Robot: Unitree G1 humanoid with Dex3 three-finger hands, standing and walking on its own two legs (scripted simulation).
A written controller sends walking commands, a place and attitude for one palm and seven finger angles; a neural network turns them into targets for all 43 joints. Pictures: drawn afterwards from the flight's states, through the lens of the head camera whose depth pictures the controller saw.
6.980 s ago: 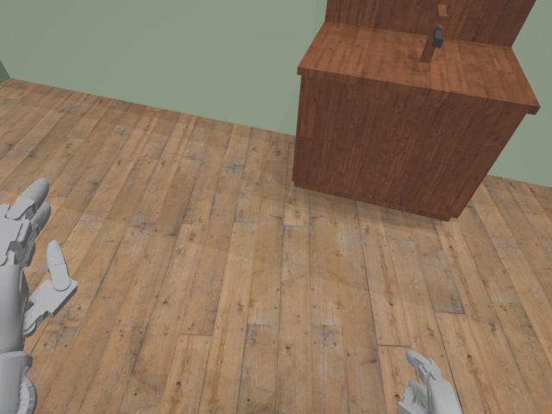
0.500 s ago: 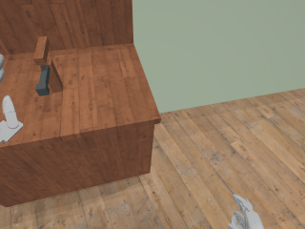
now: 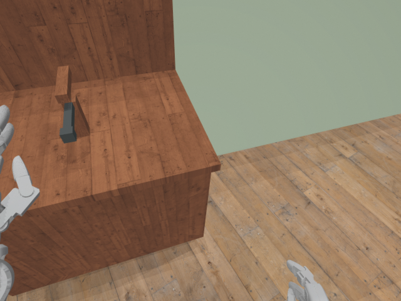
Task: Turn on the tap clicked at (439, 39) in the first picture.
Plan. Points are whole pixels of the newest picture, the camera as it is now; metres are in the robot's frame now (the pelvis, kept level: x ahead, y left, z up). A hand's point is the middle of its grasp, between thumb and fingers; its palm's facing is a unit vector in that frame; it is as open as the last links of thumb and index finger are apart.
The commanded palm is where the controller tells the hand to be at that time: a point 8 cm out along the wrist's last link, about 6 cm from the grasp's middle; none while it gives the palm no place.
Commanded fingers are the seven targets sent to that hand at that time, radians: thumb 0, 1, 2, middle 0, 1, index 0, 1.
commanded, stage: come to a stop and stand still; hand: left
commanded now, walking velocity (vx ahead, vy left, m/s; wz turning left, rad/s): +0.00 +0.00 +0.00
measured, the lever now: (68, 134) +0.44 +0.36 +0.05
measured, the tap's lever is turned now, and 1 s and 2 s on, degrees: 0 0 0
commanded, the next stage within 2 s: look again from close up in 0.52 s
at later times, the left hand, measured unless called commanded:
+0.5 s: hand (61, 178) +0.25 +0.25 +0.16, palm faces +0.40 -0.82 -0.41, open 7.4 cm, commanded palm +0.20 +0.27 +0.18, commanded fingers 0.00 0.90 0.90 -0.20 -0.30 -0.20 -0.30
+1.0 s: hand (57, 194) +0.22 +0.24 +0.16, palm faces +0.45 -0.83 -0.34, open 7.4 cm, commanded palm +0.17 +0.27 +0.18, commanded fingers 0.00 0.90 0.90 -0.20 -0.30 -0.20 -0.30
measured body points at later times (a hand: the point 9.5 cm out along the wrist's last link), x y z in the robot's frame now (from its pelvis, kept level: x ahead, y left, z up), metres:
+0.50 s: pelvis +0.04 -0.01 +0.00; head +0.07 +0.00 +0.45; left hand +0.22 +0.29 +0.18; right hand +0.24 -0.23 -0.07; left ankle +0.00 +0.07 -0.74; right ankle +0.07 -0.14 -0.74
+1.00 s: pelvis +0.02 -0.01 +0.01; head +0.02 -0.01 +0.46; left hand +0.19 +0.28 +0.18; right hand +0.19 -0.24 -0.07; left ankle +0.00 +0.07 -0.74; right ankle +0.07 -0.14 -0.74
